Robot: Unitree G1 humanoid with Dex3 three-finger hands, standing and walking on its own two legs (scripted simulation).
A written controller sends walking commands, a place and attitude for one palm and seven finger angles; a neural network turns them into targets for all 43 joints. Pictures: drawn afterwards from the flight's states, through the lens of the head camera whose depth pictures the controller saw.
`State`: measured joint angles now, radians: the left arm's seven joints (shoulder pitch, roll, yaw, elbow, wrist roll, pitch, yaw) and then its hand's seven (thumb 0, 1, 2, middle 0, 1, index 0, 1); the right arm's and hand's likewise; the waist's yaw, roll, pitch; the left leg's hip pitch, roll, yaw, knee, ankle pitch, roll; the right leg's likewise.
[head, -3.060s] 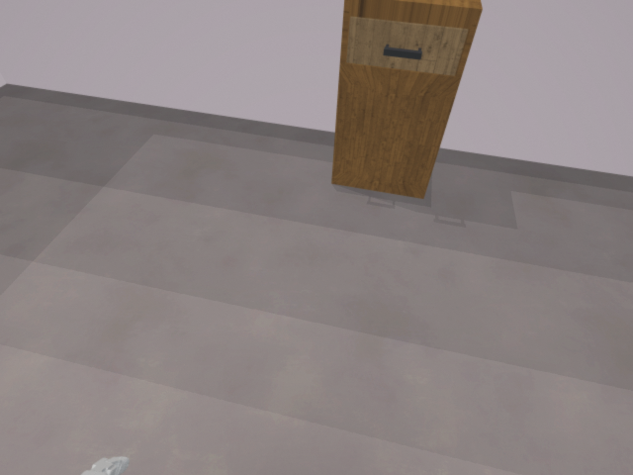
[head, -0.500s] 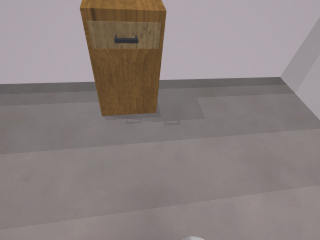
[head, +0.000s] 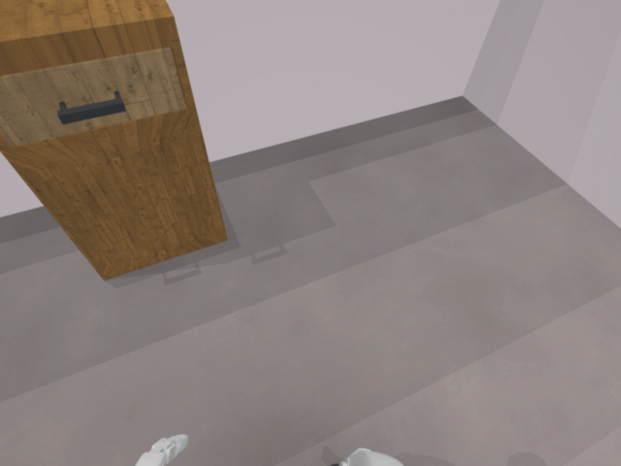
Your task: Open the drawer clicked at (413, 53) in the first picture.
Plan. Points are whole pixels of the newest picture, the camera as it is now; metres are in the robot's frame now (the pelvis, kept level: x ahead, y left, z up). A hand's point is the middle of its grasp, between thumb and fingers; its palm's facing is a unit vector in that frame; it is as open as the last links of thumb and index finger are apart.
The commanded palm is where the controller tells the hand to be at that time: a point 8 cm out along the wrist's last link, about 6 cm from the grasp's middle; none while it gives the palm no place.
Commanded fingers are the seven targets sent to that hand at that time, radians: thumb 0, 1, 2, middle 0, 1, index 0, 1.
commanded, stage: walk to a spot facing it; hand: left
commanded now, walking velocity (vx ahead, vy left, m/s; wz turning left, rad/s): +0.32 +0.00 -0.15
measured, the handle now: (91, 105) +0.84 +0.52 -0.06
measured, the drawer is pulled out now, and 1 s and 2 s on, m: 0.00 0.00 0.00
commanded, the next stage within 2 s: turn to face it in 0.12 s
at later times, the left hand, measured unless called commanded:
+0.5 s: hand (151, 436) +0.18 +0.24 -0.17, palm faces +0.09 -0.98 -0.15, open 7.4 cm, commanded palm none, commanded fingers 0.00 0.90 0.90 -0.20 -0.30 -0.20 -0.30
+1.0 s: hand (160, 387) +0.24 +0.23 -0.13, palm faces +0.28 -0.91 -0.29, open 7.4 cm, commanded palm none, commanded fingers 0.00 0.90 0.90 -0.20 -0.30 -0.20 -0.30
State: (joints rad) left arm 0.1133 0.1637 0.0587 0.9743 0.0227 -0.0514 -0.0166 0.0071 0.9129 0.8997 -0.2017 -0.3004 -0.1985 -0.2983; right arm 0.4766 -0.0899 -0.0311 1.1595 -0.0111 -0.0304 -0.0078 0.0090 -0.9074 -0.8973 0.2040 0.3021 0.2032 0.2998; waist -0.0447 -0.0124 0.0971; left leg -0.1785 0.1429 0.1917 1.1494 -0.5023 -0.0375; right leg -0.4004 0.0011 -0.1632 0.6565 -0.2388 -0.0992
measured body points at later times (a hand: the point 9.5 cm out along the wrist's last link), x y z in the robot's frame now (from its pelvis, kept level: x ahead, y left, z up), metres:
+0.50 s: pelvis +0.18 +0.07 +0.01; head +0.20 +0.10 +0.46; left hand +0.18 +0.29 -0.16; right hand +0.27 -0.16 -0.12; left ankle +0.25 +0.14 -0.72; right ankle +0.11 -0.07 -0.64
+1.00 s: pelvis +0.20 +0.01 +0.02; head +0.22 -0.01 +0.47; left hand +0.23 +0.28 -0.10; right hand +0.29 -0.22 -0.14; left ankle +0.21 +0.13 -0.68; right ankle +0.22 -0.09 -0.72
